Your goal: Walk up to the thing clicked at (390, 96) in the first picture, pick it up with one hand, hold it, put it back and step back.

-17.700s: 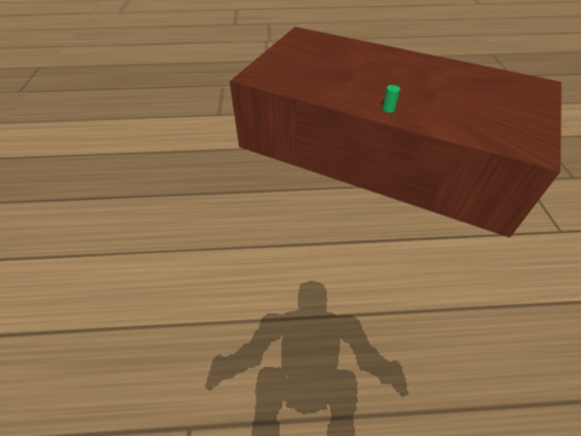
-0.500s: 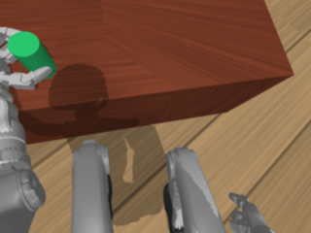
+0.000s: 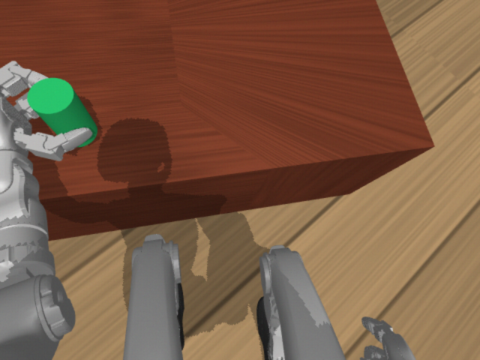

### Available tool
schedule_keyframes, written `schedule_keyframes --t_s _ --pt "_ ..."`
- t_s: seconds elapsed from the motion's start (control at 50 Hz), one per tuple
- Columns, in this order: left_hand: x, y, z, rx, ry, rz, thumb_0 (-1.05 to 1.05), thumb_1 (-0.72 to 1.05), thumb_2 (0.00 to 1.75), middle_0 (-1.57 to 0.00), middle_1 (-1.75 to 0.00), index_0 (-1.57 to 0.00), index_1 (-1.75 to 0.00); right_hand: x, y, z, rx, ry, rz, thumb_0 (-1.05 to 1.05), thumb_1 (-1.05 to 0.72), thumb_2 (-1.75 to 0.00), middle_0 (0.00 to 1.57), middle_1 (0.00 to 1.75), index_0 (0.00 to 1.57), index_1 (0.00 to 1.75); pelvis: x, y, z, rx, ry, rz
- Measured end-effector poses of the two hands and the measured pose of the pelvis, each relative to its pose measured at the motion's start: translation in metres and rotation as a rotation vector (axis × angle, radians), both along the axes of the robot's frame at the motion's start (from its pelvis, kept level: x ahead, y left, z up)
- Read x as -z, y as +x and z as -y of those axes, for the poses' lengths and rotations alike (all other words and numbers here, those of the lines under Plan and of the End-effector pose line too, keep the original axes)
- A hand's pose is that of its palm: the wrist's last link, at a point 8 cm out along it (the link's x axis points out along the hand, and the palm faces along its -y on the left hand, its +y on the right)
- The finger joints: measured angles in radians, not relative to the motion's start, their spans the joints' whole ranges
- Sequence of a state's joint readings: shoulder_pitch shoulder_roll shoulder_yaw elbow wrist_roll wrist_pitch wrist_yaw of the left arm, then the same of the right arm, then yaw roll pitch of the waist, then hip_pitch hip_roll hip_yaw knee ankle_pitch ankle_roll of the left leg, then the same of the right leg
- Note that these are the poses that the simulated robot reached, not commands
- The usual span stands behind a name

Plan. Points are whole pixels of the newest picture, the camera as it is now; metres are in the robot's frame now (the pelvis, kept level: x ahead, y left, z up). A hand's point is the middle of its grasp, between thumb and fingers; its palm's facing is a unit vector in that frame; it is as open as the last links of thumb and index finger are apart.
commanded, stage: settle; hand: left
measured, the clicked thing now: (66, 115) +0.45 +0.27 +0.01
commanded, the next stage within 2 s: lift in 0.54 s
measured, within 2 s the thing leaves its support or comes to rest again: neither
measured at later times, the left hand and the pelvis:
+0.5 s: hand (31, 92) +0.46 +0.30 +0.05, palm faces +0.29 -0.96 -0.02, open 9.5 cm; pelvis +0.02 +0.01 +0.04, yaw +1 degrees
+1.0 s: hand (10, 84) +0.44 +0.29 +0.10, palm faces +0.29 -0.96 -0.04, open 9.5 cm; pelvis +0.02 +0.01 +0.09, yaw +3 degrees
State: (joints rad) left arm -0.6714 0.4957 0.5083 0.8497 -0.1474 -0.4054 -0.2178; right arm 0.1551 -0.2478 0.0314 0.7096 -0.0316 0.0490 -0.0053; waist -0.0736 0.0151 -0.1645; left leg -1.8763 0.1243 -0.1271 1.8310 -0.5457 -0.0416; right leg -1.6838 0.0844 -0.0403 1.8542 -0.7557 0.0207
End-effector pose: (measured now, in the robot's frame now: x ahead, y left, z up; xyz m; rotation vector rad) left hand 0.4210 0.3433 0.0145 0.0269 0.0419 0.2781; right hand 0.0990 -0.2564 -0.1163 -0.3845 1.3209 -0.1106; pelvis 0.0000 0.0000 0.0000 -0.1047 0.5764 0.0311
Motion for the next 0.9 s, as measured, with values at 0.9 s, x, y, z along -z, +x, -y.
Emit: schedule_keyframes --t_s 0.9 --pt "-0.068 -0.005 0.0 -0.018 0.018 -0.006 -0.04 -0.54 0.91 -0.93 -1.33 -0.95 -1.32 -0.072 0.035 -0.025 -0.036 0.036 0.034 0.0 -0.91 -0.89 0.2 0.3 0.2 0.3 -0.072 0.022 -0.013 -0.041 0.001 0.048"
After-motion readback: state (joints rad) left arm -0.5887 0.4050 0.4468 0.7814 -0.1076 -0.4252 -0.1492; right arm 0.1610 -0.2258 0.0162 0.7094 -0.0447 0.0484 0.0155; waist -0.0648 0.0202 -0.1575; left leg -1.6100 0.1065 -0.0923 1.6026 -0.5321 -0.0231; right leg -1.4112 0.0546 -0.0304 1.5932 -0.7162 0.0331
